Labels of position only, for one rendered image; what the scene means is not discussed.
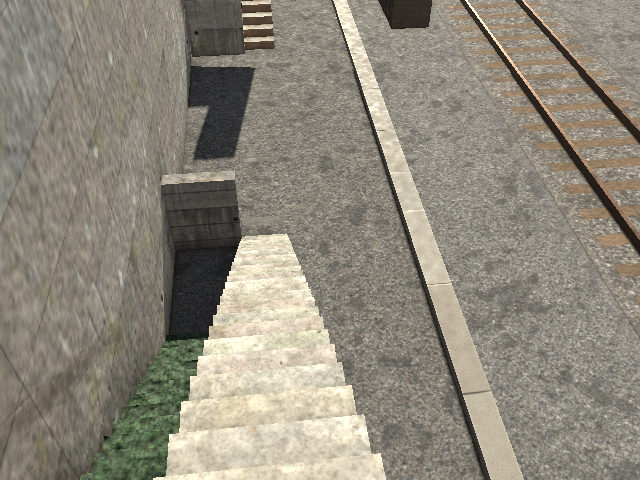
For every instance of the stairs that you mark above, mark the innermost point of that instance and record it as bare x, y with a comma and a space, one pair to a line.
257, 24
269, 401

